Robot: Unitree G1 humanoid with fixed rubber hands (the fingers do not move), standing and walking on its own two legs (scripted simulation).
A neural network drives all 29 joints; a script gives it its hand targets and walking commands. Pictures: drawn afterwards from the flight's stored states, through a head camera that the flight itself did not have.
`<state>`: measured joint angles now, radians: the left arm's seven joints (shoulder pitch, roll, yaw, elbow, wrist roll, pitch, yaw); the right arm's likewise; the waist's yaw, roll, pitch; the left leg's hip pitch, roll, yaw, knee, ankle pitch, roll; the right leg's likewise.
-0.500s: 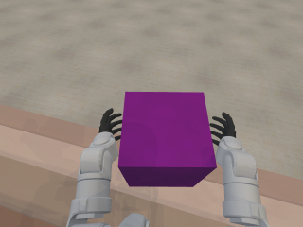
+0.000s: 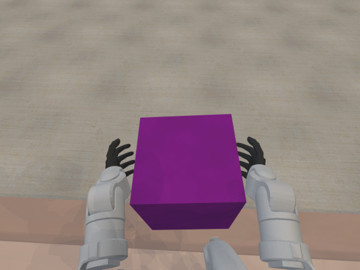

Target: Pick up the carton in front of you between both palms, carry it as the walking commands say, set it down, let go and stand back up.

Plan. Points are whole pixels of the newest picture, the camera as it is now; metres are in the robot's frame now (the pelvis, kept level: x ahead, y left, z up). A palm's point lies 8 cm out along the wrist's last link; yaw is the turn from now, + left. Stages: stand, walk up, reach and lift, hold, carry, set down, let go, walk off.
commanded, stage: carry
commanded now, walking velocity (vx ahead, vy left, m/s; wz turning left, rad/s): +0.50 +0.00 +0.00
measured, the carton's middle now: (187, 177) +0.34 -0.03 -0.02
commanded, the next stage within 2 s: none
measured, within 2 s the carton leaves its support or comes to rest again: neither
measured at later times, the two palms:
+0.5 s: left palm (129, 101) +0.72 +0.15 -0.09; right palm (208, 96) +0.73 -0.16 -0.11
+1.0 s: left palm (144, 74) +1.16 +0.11 -0.28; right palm (198, 72) +1.15 -0.20 -0.28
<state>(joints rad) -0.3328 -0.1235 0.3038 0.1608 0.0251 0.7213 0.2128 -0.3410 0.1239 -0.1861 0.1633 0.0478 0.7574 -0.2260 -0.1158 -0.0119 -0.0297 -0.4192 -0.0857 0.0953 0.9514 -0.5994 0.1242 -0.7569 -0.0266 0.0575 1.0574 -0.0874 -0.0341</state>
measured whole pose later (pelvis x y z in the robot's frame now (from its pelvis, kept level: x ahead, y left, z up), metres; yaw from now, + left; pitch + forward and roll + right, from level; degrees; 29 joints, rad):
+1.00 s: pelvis +0.83 -0.04 -0.35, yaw +1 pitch +4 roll +1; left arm -0.35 -0.12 0.25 0.09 0.02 0.68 0.22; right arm -0.36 0.09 -0.17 0.10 0.05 0.71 -0.22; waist -0.05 -0.01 -0.03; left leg -0.32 -0.05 0.06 1.49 -0.72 0.09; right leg -0.51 0.02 -0.10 0.53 -0.12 -0.10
